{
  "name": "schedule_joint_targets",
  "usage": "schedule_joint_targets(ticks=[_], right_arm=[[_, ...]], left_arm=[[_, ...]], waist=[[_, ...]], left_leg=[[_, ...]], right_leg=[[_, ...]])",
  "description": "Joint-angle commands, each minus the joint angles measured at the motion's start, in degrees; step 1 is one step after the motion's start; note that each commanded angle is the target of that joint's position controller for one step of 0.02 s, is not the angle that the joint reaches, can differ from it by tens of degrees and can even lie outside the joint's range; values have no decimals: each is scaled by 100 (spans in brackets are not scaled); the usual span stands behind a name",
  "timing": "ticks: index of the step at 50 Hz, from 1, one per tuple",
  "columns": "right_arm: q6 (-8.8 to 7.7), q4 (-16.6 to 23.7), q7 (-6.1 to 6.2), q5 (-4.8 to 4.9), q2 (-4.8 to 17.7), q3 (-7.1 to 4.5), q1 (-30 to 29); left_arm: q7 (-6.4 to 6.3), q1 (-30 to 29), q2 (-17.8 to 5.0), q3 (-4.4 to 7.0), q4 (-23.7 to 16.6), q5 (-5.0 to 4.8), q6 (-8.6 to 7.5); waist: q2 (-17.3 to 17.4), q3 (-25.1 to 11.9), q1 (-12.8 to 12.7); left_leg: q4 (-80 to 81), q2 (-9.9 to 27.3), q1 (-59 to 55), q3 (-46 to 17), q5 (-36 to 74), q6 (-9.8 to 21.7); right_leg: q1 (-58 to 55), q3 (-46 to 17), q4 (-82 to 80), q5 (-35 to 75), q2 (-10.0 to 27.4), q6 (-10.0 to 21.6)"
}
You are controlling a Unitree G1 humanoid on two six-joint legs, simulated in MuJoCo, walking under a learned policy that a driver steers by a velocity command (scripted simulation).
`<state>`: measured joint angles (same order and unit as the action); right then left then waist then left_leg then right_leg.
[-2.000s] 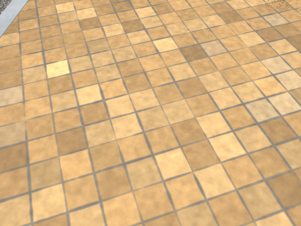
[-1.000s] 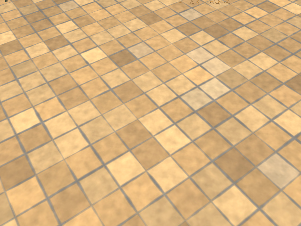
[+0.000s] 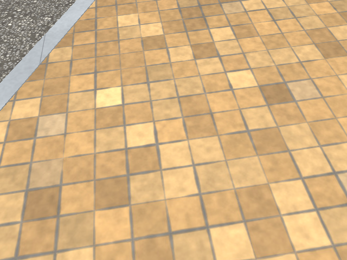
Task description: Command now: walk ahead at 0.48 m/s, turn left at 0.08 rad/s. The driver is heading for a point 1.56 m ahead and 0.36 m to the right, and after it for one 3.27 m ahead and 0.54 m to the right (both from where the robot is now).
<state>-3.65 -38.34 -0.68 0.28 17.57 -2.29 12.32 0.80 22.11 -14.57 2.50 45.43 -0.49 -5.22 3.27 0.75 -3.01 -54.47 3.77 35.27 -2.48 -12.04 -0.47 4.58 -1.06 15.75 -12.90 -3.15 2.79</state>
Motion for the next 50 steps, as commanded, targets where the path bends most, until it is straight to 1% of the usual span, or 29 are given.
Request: schedule_joint_targets(ticks=[1, 4, 8, 9, 10, 11, 12, 13, 14, 15, 16, 17, 19, 22, 28, 31, 33, 35, 36, 37, 38, 39, 40, 41, 42, 43, 45, 47, 50], right_arm=[[-155, 611, -51, -23, 56, 43, -774], [-234, 765, -142, 26, 37, 57, -1372], [-296, 807, -198, 55, 351, -76, -1398], [-301, 765, -176, 52, 477, -138, -1168], [-295, 612, -125, 49, 648, -243, -566], [-272, 447, -55, 13, 888, -355, 290], [-211, 366, 24, -87, 1383, -469, 1218], [-154, 259, -48, -103, 1362, -442, 1283], [-137, 278, -36, -54, 762, -313, 1031], [-136, 252, -17, -1, 562, -245, 645], [-155, 226, -33, -33, 430, -199, 330], [-184, 180, -45, -85, 334, -189, 112], [-279, 90, -45, -118, 259, -210, -123], [-380, -95, -23, -79, 405, -285, -174], [-287, -342, 57, -38, 778, -380, 75], [-178, -491, 61, 58, 953, -439, 355], [-82, -552, 67, 123, 1058, -477, 435], [6, -538, 99, 166, 1236, -524, 393], [59, -515, 114, 192, 1259, -525, 324], [69, -475, 140, 172, 1103, -453, 344], [21, -274, 136, -63, 512, -257, 642], [-167, -16, 76, -81, 258, -110, 729], [-309, 64, 4, 131, 865, -249, 91], [-393, 175, -22, 232, 853, -228, -190], [-420, 115, 30, 120, 753, -208, -197], [-392, 65, 65, -12, 803, -245, -142], [-273, -22, 46, -77, 739, -248, 61], [-177, -79, 46, -105, 570, -198, 67], [-151, 4, 22, -76, 357, -96, -436]], left_arm=[[-56, -190, -993, 202, -310, -45, -55], [-89, 236, -1073, 192, -116, -92, 17], [-147, 318, -1223, 244, -15, -134, 124], [-154, 280, -1274, 261, -13, -121, 152], [-156, 208, -1270, 251, -23, -95, 180], [-151, 141, -1160, 197, -109, -27, 181], [-140, 414, -620, 29, -297, 165, 147], [-121, 1179, -221, -89, -286, -87, 91], [-133, 634, -914, 96, -235, -260, 102], [-143, 56, -1084, 163, -393, -285, 121], [-159, -162, -986, 156, -419, -203, 147], [-148, -186, -881, 170, -440, -136, 184], [-122, -44, -642, 155, -396, -160, 310], [-125, -376, -526, 142, -597, -96, 418], [105, -1419, -420, 46, -969, -73, 299], [201, -1918, -480, 46, -1247, -87, 306], [249, -2062, -569, 80, -1408, -76, 319], [252, -1741, -780, 196, -1449, -56, 364], [228, -1085, -983, 326, -1316, -64, 391], [146, -70, -1335, 532, -1047, -89, 433], [20, 436, -1938, 687, -944, -131, 484], [64, 176, -2131, 641, -1216, -110, 376], [127, 94, -1579, 489, -1243, -80, 275], [129, -60, -1369, 422, -1192, -52, 208], [121, -425, -1228, 377, -1203, -55, 182], [100, -709, -1051, 319, -1264, -19, 167], [45, -923, -988, 282, -1323, 51, 146], [-13, -816, -1012, 272, -1194, 33, 105], [-93, -623, -1027, 248, -974, 23, 103]], waist=[[-828, 281, -59], [-786, 371, -234], [-856, 297, 39], [-905, 128, 209], [-892, -266, 569], [-846, -901, 1010], [217, -1981, 1142], [1666, -2801, 785], [820, -1845, 911], [443, -954, 858], [74, -530, 678], [166, -300, 492], [308, -137, 270], [104, 173, 201], [-181, 413, 552], [-210, 543, 706], [-152, 510, 674], [65, 121, 387], [70, -272, -19], [-87, -809, -518], [-1291, -1270, -410], [-1851, -2197, -54], [-1006, -1894, -406], [-865, -1111, -290], [-368, -648, -2], [-428, -460, 193], [-584, -412, 392], [-533, -345, 402], [-659, -130, 197]], left_leg=[[1095, 30, 391, 169, 816, -97], [2001, -216, -227, 246, 1479, -102], [2555, -320, -705, 5, 1230, 129], [2614, -394, -1150, 61, 1015, 231], [2768, -494, -2076, 192, 999, 384], [2623, -141, -3516, -29, 1083, 598], [2259, 1249, -5494, -1456, 1088, 1016], [3238, 2177, -6260, -3846, -506, 1646], [3637, 1876, -5512, -3546, -1256, 1393], [3744, 1698, -4662, -2610, -971, 1219], [3908, 1450, -3903, -1999, -252, 1166], [4092, 1263, -3370, -1525, 180, 1156], [4454, 1080, -2777, -871, 574, 1171], [4737, 1151, -2560, -266, 1137, 1256], [4789, 1021, -2940, 797, 1545, 1096], [4638, 1194, -3530, 983, 1639, 991], [4293, 1281, -3923, 1116, 2286, 885], [3401, 1247, -4110, 1313, 4186, 746], [2427, 1121, -3962, 1465, 4843, 634], [1058, 881, -3212, 1591, 4500, 420], [-977, 344, -1181, 1595, 932, 84], [-2473, -715, 415, 310, -2312, -117], [-2639, -358, 1041, -369, -1928, -15], [-2283, -137, 1173, -259, -1417, 109], [-1741, 119, 886, -243, -1002, 111], [-1290, 273, 498, -263, -729, 71], [-997, 324, 31, -199, -422, -71], [-569, 301, -56, -60, -100, -248], [615, 278, 23, 40, 1023, -362]], right_leg=[[-7, -804, -736, 1788, 1241, 874], [159, -828, -695, 1832, 1275, 828], [-400, -1150, -265, 2234, 1608, 630], [-446, -1130, 66, 2860, 1587, 559], [-303, -977, 763, 3541, 1390, 438], [365, -831, 1900, 3236, 1107, 254], [1803, -562, 3882, 928, 508, 14], [3141, -716, 5291, -2181, 16, -159], [3627, -854, 5786, -1862, 369, -172], [3811, -623, 5741, -1297, 589, -175], [3586, -542, 5577, -895, 792, -214], [3349, -551, 5357, -631, 944, -239], [2934, -502, 5237, -394, 1074, -283], [3257, -543, 4821, 21, 1151, -377], [3188, -114, 2855, 1519, 1024, -292], [3340, 65, 2328, 1319, 966, -127], [3314, 254, 2131, 857, 829, 37], [2599, 603, 2091, 242, 425, 273], [1711, 758, 1923, 199, 140, 439], [160, 652, 1670, 473, -61, 664], [-1683, -1457, 1522, 430, 1182, 1239], [-2724, -4695, 428, -778, 2254, 2249], [-2544, -4357, 27, -1033, 2216, 1923], [-1805, -3515, 17, -752, 2007, 1691], [-954, -2862, 42, -93, 1731, 1479], [-362, -2407, -1, 601, 1531, 1379], [208, -2033, -199, 1427, 1371, 1410], [503, -1560, -301, 2050, 1269, 1421], [537, -954, -402, 2106, 1040, 1170]])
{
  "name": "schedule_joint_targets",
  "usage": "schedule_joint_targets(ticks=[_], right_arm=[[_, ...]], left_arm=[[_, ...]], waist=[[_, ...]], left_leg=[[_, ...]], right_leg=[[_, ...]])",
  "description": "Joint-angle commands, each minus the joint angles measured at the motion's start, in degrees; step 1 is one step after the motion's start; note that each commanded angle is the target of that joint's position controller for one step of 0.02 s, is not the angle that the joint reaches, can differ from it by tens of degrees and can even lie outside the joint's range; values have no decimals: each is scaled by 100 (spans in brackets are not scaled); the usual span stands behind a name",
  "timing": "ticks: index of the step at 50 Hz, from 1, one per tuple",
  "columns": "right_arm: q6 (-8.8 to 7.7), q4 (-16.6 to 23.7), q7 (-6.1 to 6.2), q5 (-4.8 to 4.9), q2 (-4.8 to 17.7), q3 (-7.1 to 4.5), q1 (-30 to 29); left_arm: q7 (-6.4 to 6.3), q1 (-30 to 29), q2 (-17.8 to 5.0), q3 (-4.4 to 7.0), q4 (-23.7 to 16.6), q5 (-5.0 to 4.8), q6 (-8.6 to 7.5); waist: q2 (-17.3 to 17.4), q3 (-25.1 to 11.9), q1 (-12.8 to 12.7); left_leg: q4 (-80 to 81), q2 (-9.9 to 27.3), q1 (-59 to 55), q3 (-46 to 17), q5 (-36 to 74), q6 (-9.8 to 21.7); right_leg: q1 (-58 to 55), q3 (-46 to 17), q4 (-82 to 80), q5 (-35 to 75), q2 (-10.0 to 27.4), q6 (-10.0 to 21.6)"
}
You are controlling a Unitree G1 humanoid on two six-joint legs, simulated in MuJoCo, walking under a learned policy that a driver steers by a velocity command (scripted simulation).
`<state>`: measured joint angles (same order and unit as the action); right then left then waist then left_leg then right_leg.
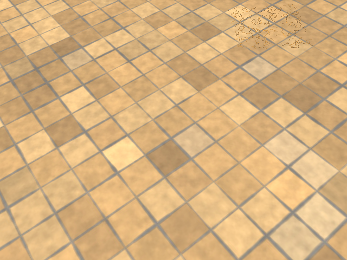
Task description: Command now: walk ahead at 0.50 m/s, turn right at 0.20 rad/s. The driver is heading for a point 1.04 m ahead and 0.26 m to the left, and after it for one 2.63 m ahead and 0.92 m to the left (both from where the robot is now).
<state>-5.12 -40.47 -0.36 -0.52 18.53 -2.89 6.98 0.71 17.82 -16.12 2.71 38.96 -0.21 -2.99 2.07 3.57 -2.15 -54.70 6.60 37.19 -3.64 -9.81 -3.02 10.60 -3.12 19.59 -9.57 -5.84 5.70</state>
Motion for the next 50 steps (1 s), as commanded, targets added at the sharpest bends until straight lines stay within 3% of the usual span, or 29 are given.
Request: schedule_joint_targets(ticks=[1, 5, 10, 12, 13, 14, 15, 16, 17, 18, 19, 20, 21, 24, 29, 33, 35, 37, 38, 39, 40, 41, 42, 43, 44, 46, 50], right_arm=[[-13, 231, -33, 33, 221, -12, -70], [-63, 365, -149, 156, 203, 36, -671], [-89, 569, -333, 178, 285, 21, -864], [-67, 504, -348, 155, 424, -51, -410], [-48, 360, -321, 132, 581, -155, 188], [-26, 187, -271, 125, 837, -291, 967], [-3, 179, -212, 85, 1422, -439, 1644], [2, 130, -230, 192, 1245, -402, 1787], [24, 161, -212, 219, 860, -286, 1662], [48, 238, -179, 170, 754, -265, 1409], [62, 279, -167, 131, 707, -245, 1137], [56, 335, -147, 106, 583, -202, 950], [69, 401, -127, 74, 577, -187, 850], [79, 382, -43, 119, 659, -219, 825], [181, 214, 109, 185, 832, -280, 1118], [276, 73, 150, 233, 805, -285, 1445], [307, 69, 164, 222, 789, -295, 1403], [333, 116, 151, 197, 682, -275, 1245], [315, 186, 120, 154, 426, -181, 1213], [278, 304, 109, 166, 58, -64, 1661], [237, 380, 116, 238, 121, -15, 2044], [241, 247, 119, 272, 601, -127, 1810], [261, 295, 115, 223, 697, -158, 1326], [254, 373, 106, 160, 620, -152, 1025], [245, 413, 86, 127, 546, -165, 885], [250, 397, 35, 167, 328, -122, 956], [206, 540, -17, 67, 74, 5, 458]], left_arm=[[-91, -144, -880, 220, -272, -4, -120], [-67, 180, -1009, 224, 14, 1, -157], [-94, 321, -1081, 279, 322, -20, -69], [-138, 154, -1171, 306, 304, 3, -15], [-166, 40, -1190, 304, 269, 16, 34], [-217, 11, -1108, 257, 200, 43, 64], [-226, 450, -769, 127, -38, 138, -16], [-153, 624, -458, 4, -18, 137, -160], [-44, 224, -921, 83, -107, -45, -318], [2, -312, -955, 76, -272, -166, -415], [-10, -609, -888, 61, -360, -78, -472], [-45, -676, -922, 106, -373, 64, -462], [-49, -599, -877, 111, -398, 110, -425], [-78, -425, -678, 61, -363, 141, -291], [-73, -1458, -410, -46, -574, 104, -300], [7, -1915, -558, 20, -677, 2, -389], [26, -1828, -703, 98, -658, -21, -430], [-6, -1212, -855, 211, -499, -16, -472], [-47, -583, -1043, 294, -421, 65, -496], [-90, 120, -1475, 408, -358, 173, -468], [-28, 470, -1440, 436, -142, 66, -384], [-12, 245, -972, 319, -194, -8, -368], [-14, 42, -760, 256, -190, 14, -331], [1, -158, -666, 210, -154, 54, -313], [4, -275, -557, 168, -105, 82, -317], [15, -341, -504, 151, -17, 79, -345], [12, -252, -805, 230, 200, -20, -362]], waist=[[-584, -362, 16], [-599, -57, -307], [-550, 117, -280], [-667, -235, -1], [-643, -656, 338], [-483, -1172, 723], [502, -1959, 702], [1410, -2476, 608], [781, -2049, 802], [353, -1390, 803], [-156, -832, 631], [-259, -657, 462], [-83, -596, 314], [99, -526, 158], [225, -352, 515], [308, -382, 651], [432, -381, 532], [510, -558, 160], [310, -1130, -151], [-744, -1993, -198], [-2077, -2279, -90], [-1296, -1491, -174], [-823, -875, -213], [-580, -464, -135], [-617, -277, -33], [-834, -247, 125], [-674, -196, 87]], left_leg=[[1049, -43, -257, 194, 1205, -91], [1979, -170, -333, 273, 1967, 115], [2376, -330, 213, 225, 932, 576], [2385, -629, -493, 472, 455, 779], [2462, -881, -1339, 693, 473, 918], [2485, -882, -2614, 523, 774, 1109], [2456, 435, -4750, -1667, 743, 1892], [3410, 1242, -5900, -4191, -152, 2656], [3661, 1138, -5784, -3922, -925, 2359], [3721, 924, -5100, -3156, -738, 2135], [3811, 697, -4280, -2616, -60, 2010], [3902, 503, -3780, -2238, 571, 1930], [4008, 366, -3435, -2096, 986, 1944], [4172, 208, -2831, -1665, 1624, 2028], [4102, -260, -2205, -1174, 1206, 1606], [3736, -97, -2580, -1705, 665, 1447], [3432, 50, -2910, -2063, 602, 1353], [2884, -78, -2884, -2112, 901, 1180], [1896, -357, -2559, -1832, 835, 1007], [100, -1053, -1106, -1093, -541, 635], [-1182, -1152, 189, -702, -2449, 475], [-1686, -808, 607, -815, -2078, 424], [-1777, -643, 625, -615, -1602, 391], [-1585, -516, 543, -501, -1297, 368], [-1319, -369, 415, -484, -1072, 368], [-926, -255, 61, -338, -902, 352], [302, -102, 82, -61, -244, 253]], right_leg=[[-63, -588, -803, 1607, 1248, 776], [-362, -503, -966, 853, 1518, 675], [-1580, -349, -564, 1756, 2004, 528], [-1723, -101, 41, 3496, 1936, 359], [-1650, 123, 843, 4509, 1765, 237], [-1081, 385, 2017, 4549, 1514, 30], [879, 619, 4146, 2433, 933, -367], [2516, 66, 5621, -2045, -45, -659], [3195, -538, 5985, -1967, 357, -554], [3316, -441, 5765, -1559, 609, -483], [3264, -326, 5231, -1261, 801, -474], [2975, -308, 4735, -1021, 971, -511], [2699, -283, 4528, -912, 1002, -581], [2478, -111, 3814, -798, 1020, -863], [1926, 12, 1792, 1039, 684, -1064], [1576, -161, 1000, 1277, 487, -960], [1423, -273, 801, 890, 507, -803], [557, -147, 461, 709, 542, -531], [-601, -478, 525, 600, 1017, -242], [-2586, -2124, 507, -8, 2229, 410], [-3161, -4163, -38, -1408, 2999, 946], [-2523, -3919, -273, -2189, 2817, 793], [-1849, -3086, -331, -1843, 2548, 598], [-1222, -2479, -469, -1154, 2294, 556], [-837, -2046, -596, -622, 2093, 541], [-434, -1500, -822, -30, 1861, 561], [-355, -886, -1103, 831, 1855, 747]])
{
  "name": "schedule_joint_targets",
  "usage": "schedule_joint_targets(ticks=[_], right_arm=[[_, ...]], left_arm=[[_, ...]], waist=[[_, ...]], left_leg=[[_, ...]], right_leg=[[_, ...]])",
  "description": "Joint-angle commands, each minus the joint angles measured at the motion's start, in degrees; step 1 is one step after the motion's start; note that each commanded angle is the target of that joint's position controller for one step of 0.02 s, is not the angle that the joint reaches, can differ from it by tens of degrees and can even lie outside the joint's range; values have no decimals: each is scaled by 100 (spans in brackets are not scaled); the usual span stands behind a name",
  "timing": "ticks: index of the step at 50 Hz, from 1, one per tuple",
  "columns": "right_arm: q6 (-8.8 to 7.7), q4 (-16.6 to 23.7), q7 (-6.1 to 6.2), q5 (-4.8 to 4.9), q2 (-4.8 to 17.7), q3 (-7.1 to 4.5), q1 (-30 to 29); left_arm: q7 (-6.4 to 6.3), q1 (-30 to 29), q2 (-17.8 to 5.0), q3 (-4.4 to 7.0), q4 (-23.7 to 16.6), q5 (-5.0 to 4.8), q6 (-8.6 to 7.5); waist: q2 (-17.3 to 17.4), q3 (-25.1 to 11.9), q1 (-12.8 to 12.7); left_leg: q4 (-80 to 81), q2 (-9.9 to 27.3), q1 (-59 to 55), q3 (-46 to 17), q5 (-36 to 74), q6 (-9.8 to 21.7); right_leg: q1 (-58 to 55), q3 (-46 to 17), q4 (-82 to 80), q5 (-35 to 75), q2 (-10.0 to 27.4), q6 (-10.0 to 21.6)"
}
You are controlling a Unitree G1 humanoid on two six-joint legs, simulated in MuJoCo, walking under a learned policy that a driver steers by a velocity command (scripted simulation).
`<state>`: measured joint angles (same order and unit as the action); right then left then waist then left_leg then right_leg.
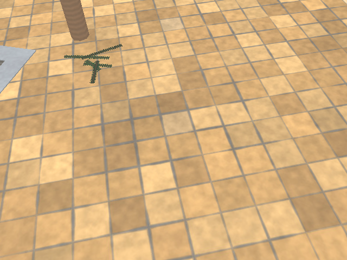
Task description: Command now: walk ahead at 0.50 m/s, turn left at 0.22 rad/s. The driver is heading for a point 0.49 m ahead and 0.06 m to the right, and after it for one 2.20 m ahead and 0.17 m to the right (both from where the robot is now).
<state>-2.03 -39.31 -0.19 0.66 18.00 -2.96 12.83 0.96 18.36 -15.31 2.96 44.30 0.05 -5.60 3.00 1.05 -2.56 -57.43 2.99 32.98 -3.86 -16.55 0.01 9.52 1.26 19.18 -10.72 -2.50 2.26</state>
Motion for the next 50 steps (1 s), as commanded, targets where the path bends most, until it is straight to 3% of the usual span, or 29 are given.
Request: schedule_joint_targets(ticks=[1, 4, 6, 8, 10, 11, 12, 13, 14, 15, 16, 17, 18, 22, 25, 28, 30, 32, 33, 34, 35, 36, 37, 38, 39, 40, 43, 46, 50], right_arm=[[-133, 449, -58, -52, 89, 42, -292], [-217, 523, -116, -63, 30, 79, -764], [-242, 584, -155, -42, 98, 48, -950], [-243, 604, -184, -55, 217, -8, -940], [-233, 363, -145, -136, 428, -127, -271], [-234, 295, -75, -199, 744, -216, 118], [-177, 344, 6, -398, 1055, -231, 529], [-84, 296, -6, -313, 684, -129, 602], [-13, 263, -54, -174, 514, -100, 465], [-2, 252, -63, -108, 440, -75, 98], [-19, 223, -72, -116, 346, -38, -266], [-35, 227, -74, -158, 276, -20, -613], [-38, 200, -66, -219, 387, -68, -851], [-29, 47, 79, -210, 467, -153, -991], [51, -85, 190, -174, 541, -199, -972], [149, -191, 206, -124, 660, -250, -924], [205, -247, 194, -41, 749, -284, -952], [262, -328, 201, 68, 708, -292, -957], [288, -460, 192, 64, 510, -260, -663], [289, -311, 150, -191, 162, -166, -558], [276, -80, 201, -206, 340, -214, -1190], [285, -92, 222, -127, 503, -274, -1303], [286, -178, 220, -69, 537, -312, -1108], [271, -305, 224, -70, 567, -350, -976], [236, -316, 210, -87, 605, -374, -1029], [172, -295, 169, -65, 574, -378, -1122], [-55, -299, 82, -24, 510, -376, -1330], [-197, -316, 11, -30, 357, -319, -1469], [-309, -312, -89, 21, 340, -252, -1550]], left_arm=[[-16, -281, -942, 214, -290, -57, -84], [-47, -122, -1057, 212, -107, -71, 14], [-58, 104, -1106, 207, 49, -102, 80], [-81, 75, -1143, 208, 125, -139, 133], [-114, -61, -1100, 187, 143, -147, 161], [-112, 80, -902, 107, 134, -76, 134], [-81, 533, -454, -73, 57, 99, 85], [-68, 1185, -305, -153, 297, -15, 140], [-73, 966, -886, 13, 351, -152, 235], [-115, 478, -949, 55, 221, -203, 330], [-191, 280, -848, 60, 210, -152, 450], [-272, 253, -823, 91, 209, -96, 592], [-330, 366, -755, 99, 218, -75, 707], [-391, 213, -646, 159, 41, -52, 834], [-321, -243, -579, 149, -204, -47, 855], [-218, -423, -635, 176, -362, -54, 865], [-141, -392, -661, 204, -418, -56, 874], [-86, -110, -706, 262, -343, -33, 858], [-107, 7, -935, 343, -338, 4, 846], [-229, 11, -1639, 502, -479, -14, 840], [-185, -32, -1767, 486, -629, 167, 740], [-145, -127, -1575, 443, -647, 228, 609], [-160, -289, -1429, 433, -625, 86, 515], [-177, -394, -1210, 384, -628, -79, 489], [-210, -409, -1083, 332, -627, -155, 479], [-243, -350, -1006, 288, -627, -129, 469], [-321, -145, -1058, 304, -622, -40, 387], [-344, -58, -1186, 352, -587, -84, 348], [-300, 6, -1241, 376, -558, -112, 364]], waist=[[-730, 56, 73], [-736, 45, -75], [-809, -93, -117], [-872, -189, 19], [-761, -537, 433], [-445, -868, 578], [621, -1697, 535], [1237, -2577, 477], [681, -2209, 570], [444, -1491, 491], [203, -1047, 357], [253, -792, 183], [451, -627, 31], [456, -541, 30], [398, -508, 167], [363, -512, 223], [364, -508, 154], [238, -534, -30], [-283, -409, -7], [-2093, -353, 261], [-2053, -322, -69], [-1392, -404, -72], [-1104, -480, 95], [-914, -516, 154], [-1013, -414, 133], [-1120, -319, 127], [-1050, -241, 46], [-1095, -191, -17], [-1159, -89, -117]], left_leg=[[953, 262, 414, 29, 739, -57], [1987, 6, -244, 310, 1559, -89], [2344, -135, -530, 312, 1839, -29], [2686, -213, -829, 239, 1780, 130], [3155, -377, -1951, 352, 2196, 356], [3199, 65, -2897, 48, 3763, 556], [2667, 1546, -4733, -1373, 6146, 1282], [2768, 2290, -5023, -2241, 6249, 1961], [3050, 1967, -4384, -1963, 4978, 1817], [3291, 1689, -3836, -1541, 4010, 1564], [3572, 1506, -3142, -1225, 3308, 1402], [3858, 1353, -2459, -923, 2756, 1302], [4092, 1248, -1858, -654, 2505, 1297], [4365, 1293, -1557, -98, 1858, 1424], [4444, 1394, -1729, 70, 1365, 1423], [4327, 1533, -1984, 167, 1359, 1391], [4091, 1581, -2149, 249, 1490, 1259], [3506, 1361, -2051, 553, 1260, 871], [2751, 1012, -1721, 902, 672, 428], [1047, 166, -382, 1505, -1125, -242], [-115, -453, 397, 693, -2220, -371], [-670, -326, 471, 216, -1940, -289], [-654, -189, 576, 71, -1325, -203], [-480, -81, 696, 30, -892, -169], [-335, -43, 780, 20, -488, -170], [-200, -79, 788, 29, -177, -169], [779, -170, 771, -22, 419, -196], [1752, -272, 346, -22, 655, -304], [2487, -304, -251, 54, 700, -344]], right_leg=[[-242, -1148, -1086, 1077, 1473, 1064], [-142, -573, -820, 2564, 1274, 859], [-364, -514, -563, 2870, 1320, 736], [-548, -566, -206, 2905, 1389, 576], [-431, -451, 600, 3220, 1169, 329], [8, -307, 1416, 2558, 838, 74], [1465, -143, 3126, -214, 343, -309], [1782, -629, 4257, -2999, 147, -495], [1955, -887, 4663, -2999, 325, -543], [2323, -710, 4743, -2807, 462, -565], [2295, -671, 4508, -2486, 614, -621], [1951, -661, 4250, -2149, 728, -687], [1548, -517, 4198, -1821, 678, -763], [1421, -309, 3897, -1220, 711, -720], [1402, -231, 3320, -928, 801, -607], [1235, -75, 2825, -944, 755, -483], [1001, 51, 2286, -879, 685, -342], [382, 235, 1240, -203, 447, -84], [42, -215, 523, 505, 558, 153], [-606, -2153, 132, 2467, 1940, 821], [-289, -3098, -146, 2579, 2482, 1755], [-228, -2739, -196, 2203, 2236, 1685], [-388, -2397, -221, 1086, 1887, 1345], [-512, -2317, -327, -260, 1699, 1077], [-517, -2374, -534, -1228, 1610, 1006], [-512, -2468, -718, -1679, 1537, 988], [-831, -2424, -871, -1308, 1449, 960], [-692, -2269, -818, -990, 1308, 976], [-247, -2308, -722, -1094, 1277, 1025]])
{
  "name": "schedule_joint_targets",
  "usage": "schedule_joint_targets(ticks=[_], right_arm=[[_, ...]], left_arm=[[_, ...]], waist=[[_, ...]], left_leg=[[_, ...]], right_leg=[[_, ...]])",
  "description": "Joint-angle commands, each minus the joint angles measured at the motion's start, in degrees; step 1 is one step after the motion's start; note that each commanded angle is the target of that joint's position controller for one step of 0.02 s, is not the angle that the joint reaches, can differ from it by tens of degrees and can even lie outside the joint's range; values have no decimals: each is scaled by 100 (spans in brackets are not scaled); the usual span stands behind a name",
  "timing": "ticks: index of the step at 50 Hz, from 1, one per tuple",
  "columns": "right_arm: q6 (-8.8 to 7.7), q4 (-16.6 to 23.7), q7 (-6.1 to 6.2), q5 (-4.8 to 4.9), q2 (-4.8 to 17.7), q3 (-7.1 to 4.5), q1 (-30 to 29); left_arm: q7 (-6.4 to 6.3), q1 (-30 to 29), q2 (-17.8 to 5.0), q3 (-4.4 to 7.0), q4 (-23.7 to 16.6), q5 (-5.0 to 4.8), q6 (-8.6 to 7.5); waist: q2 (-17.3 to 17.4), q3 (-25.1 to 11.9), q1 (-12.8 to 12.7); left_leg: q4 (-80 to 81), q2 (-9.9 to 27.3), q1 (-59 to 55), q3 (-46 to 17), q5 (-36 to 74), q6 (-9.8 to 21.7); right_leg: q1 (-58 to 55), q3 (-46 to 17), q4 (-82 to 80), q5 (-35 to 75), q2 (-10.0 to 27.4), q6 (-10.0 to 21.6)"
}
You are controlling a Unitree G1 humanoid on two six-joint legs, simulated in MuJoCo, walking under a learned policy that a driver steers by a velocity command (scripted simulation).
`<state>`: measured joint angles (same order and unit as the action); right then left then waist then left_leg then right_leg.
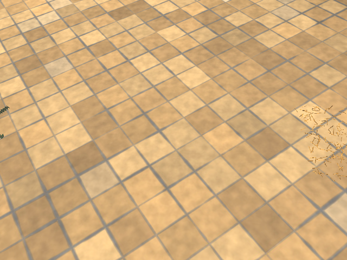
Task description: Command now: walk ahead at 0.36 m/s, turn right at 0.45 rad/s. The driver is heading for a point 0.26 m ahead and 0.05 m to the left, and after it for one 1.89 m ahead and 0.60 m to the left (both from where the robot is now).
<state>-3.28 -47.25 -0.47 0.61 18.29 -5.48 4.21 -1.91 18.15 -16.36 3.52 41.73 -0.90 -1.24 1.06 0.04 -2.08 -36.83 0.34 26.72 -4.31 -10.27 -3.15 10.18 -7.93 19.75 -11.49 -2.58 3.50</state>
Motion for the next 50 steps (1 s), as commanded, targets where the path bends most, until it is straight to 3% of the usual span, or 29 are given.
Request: schedule_joint_targets(ticks=[1, 5, 7, 8, 9, 10, 11, 12, 13, 14, 15, 17, 20, 22, 24, 27, 29, 30, 31, 32, 33, 34, 35, 36, 37, 40, 42, 46, 50], right_arm=[[-216, 485, -84, 32, 315, 18, -711], [-345, 399, -146, 69, 422, 54, -464], [-362, 196, -130, 37, 476, 39, 30], [-371, 57, -104, 29, 591, 5, 533], [-379, -80, -93, 0, 924, -54, 1215], [-324, -228, -152, -9, 1564, -231, 1671], [-342, -162, -206, 90, 1057, -95, 1550], [-333, -71, -200, 78, 759, -8, 1363], [-313, 12, -187, 20, 659, 30, 1266], [-275, 42, -160, 29, 594, 56, 1235], [-245, 53, -118, 12, 523, 94, 1251], [-185, 41, -29, 52, 518, 96, 1364], [-110, 46, 103, 73, 710, 34, 1471], [-61, 23, 142, 84, 749, 14, 1656], [-20, -5, 161, 114, 739, 10, 1884], [18, 27, 192, 147, 762, -25, 1910], [35, 111, 185, 124, 719, -30, 1766], [30, 213, 153, 55, 545, 32, 1683], [23, 386, 153, -138, 115, 167, 1808], [-37, 538, 140, 138, -175, 259, 2642], [-12, 354, 167, 242, 490, 119, 2388], [17, 438, 155, 212, 698, 52, 1795], [43, 462, 157, 150, 595, 54, 1578], [57, 525, 136, 88, 521, 36, 1423], [95, 566, 98, 110, 411, 37, 1433], [193, 764, 45, 102, 153, 92, 1191], [197, 922, 4, 61, 117, 123, 935], [113, 1119, -156, 65, 76, 191, 324], [118, 1449, -264, 75, 147, 196, -312]], left_arm=[[5, 71, -1115, 311, -272, -17, -72], [88, 81, -996, 247, -189, 14, -82], [114, 94, -800, 170, -157, 42, -80], [112, 62, -618, 100, -169, 83, -95], [97, -32, -311, -3, -281, 155, -133], [76, 54, -419, 27, -589, 52, -253], [57, -140, -910, 131, -540, -33, -340], [92, -399, -992, 157, -536, -61, -409], [110, -545, -852, 128, -513, -2, -462], [131, -723, -795, 131, -585, 85, -512], [158, -820, -711, 131, -634, 142, -543], [196, -980, -514, 89, -724, 164, -554], [231, -1500, -248, -14, -879, 125, -557], [279, -1840, -207, -38, -966, 74, -578], [311, -2048, -288, -14, -1027, 16, -590], [301, -1983, -517, 73, -1045, -23, -601], [235, -1278, -766, 205, -869, 4, -619], [181, -542, -977, 297, -748, 60, -625], [122, 440, -1354, 380, -643, 93, -566], [218, 463, -1537, 392, -473, 162, -498], [237, 138, -863, 255, -575, 115, -494], [222, -153, -586, 179, -581, 78, -486], [240, -400, -515, 142, -542, 108, -482], [250, -549, -408, 119, -469, 142, -477], [243, -636, -404, 115, -417, 185, -497], [246, -675, -482, 174, -255, 111, -587], [232, -649, -634, 230, -155, 102, -597], [195, -598, -852, 285, -31, 80, -533], [177, -235, -1076, 353, 175, -35, -422]], waist=[[-948, 20, -204], [-959, 52, -104], [-890, -37, 143], [-739, -209, 363], [231, -491, 566], [1857, -526, 517], [1165, -85, 583], [802, 213, 579], [514, 198, 562], [354, 270, 542], [377, 218, 484], [525, 154, 449], [457, 214, 524], [487, 225, 633], [501, 221, 685], [582, 217, 491], [568, -103, 50], [411, -709, -328], [-471, -1712, -593], [-2476, -2117, -59], [-1429, -1297, -149], [-868, -561, -220], [-460, -226, -86], [-470, -1, 10], [-660, 62, 129], [-622, 211, 192], [-491, 283, 175], [-344, 365, -21], [-309, 511, -182]], left_leg=[[538, -31, 209, 132, 86, -4], [953, 23, -508, 317, 177, 288], [1185, -29, -1256, 445, 118, 483], [1231, 191, -1886, 119, -80, 664], [1650, 1034, -2658, -1096, -433, 1051], [2392, 1934, -3648, -3476, -1690, 1974], [2552, 2027, -3602, -3859, -2457, 2071], [2522, 1781, -3410, -3279, -2190, 1914], [2543, 1510, -3276, -2814, -1645, 1815], [2555, 1393, -3138, -2545, -1013, 1784], [2578, 1216, -2959, -2228, -481, 1719], [2640, 991, -2712, -1820, 301, 1703], [2636, 742, -2143, -1347, 986, 1595], [2556, 656, -1823, -1234, 1129, 1500], [2453, 734, -1710, -1379, 1075, 1443], [2133, 925, -1892, -1750, 995, 1271], [1405, 725, -1810, -1671, 1754, 1069], [327, 410, -1427, -1465, 1707, 899], [-1401, -88, -635, -914, 62, 706], [-2940, -527, 1081, -535, -2512, 511], [-3539, -33, 1582, -658, -2121, 480], [-3535, 147, 1645, -476, -1558, 470], [-3414, 345, 1417, -358, -1174, 423], [-3181, 475, 1316, -342, -957, 402], [-3064, 603, 1085, -309, -814, 394], [-2692, 717, 1187, -184, -535, 318], [-2167, 756, 1368, -177, -110, 256], [-827, 642, 1038, 156, 1081, 309], [-115, 508, 994, 437, 986, 519]], right_leg=[[-233, -1416, -743, -1034, 1301, 897], [-75, -1506, -507, -1028, 1382, 824], [123, -1309, -94, -760, 1189, 670], [401, -1040, 490, -496, 999, 514], [1006, -264, 2186, -518, 479, 215], [2823, 391, 3630, -1814, -135, -141], [3620, 131, 4357, -1984, 164, -168], [3821, 103, 4530, -1453, 394, -127], [3755, 199, 4477, -1052, 502, -141], [3744, 246, 4222, -781, 598, -199], [3500, 268, 3921, -558, 660, -260], [3183, 448, 3254, -366, 584, -444], [2578, 624, 2034, 317, 373, -652], [2066, 651, 1397, 923, 213, -704], [1677, 590, 1106, 1283, 112, -697], [1229, 385, 801, 1105, 165, -541], [158, 483, 525, 898, 174, -279], [-1025, 198, 597, 748, 584, -11], [-2521, -936, 739, 264, 1684, 297], [-3429, -3642, -120, -1115, 2795, 1102], [-2761, -3469, -373, -1901, 2592, 936], [-2026, -2376, -411, -1395, 2322, 735], [-1388, -1676, -518, -521, 2058, 664], [-989, -1192, -647, 2, 1864, 653], [-677, -791, -797, 271, 1743, 617], [-389, -152, -1147, 798, 1751, 763], [-443, 198, -1265, 1125, 1793, 835], [-506, 1083, -1279, 1547, 1605, 661], [-1072, 1451, -1093, 1782, 1784, 488]])
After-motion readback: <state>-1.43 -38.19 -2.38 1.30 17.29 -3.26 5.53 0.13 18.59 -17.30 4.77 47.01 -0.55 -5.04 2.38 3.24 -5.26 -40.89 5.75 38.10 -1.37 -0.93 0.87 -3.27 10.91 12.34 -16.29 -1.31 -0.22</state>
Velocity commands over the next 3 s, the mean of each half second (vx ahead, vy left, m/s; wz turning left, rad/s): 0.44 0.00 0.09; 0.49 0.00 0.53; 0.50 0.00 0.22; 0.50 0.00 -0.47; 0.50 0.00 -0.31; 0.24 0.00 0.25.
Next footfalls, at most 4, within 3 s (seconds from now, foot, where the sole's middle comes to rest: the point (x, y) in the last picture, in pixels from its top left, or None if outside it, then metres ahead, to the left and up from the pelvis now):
0.16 left None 0.15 0.15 -0.79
0.60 right None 0.45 -0.06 -0.79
1.10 left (129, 224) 0.63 0.29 -0.79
1.66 right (142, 149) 1.01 0.27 -0.79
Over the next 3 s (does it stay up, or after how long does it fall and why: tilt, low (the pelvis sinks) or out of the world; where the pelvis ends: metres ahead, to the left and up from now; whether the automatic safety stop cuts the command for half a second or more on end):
stays up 1.44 0.41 -0.01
